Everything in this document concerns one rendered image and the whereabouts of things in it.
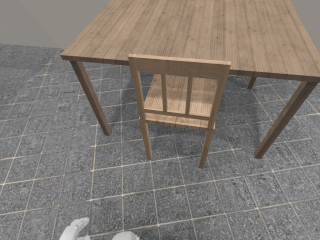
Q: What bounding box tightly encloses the table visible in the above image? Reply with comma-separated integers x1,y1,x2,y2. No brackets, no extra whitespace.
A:
60,0,320,159

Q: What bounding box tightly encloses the chair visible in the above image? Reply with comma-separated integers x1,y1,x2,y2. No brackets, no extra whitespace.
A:
128,54,231,169

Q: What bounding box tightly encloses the left robot hand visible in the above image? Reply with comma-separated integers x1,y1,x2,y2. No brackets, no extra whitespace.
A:
59,217,91,240

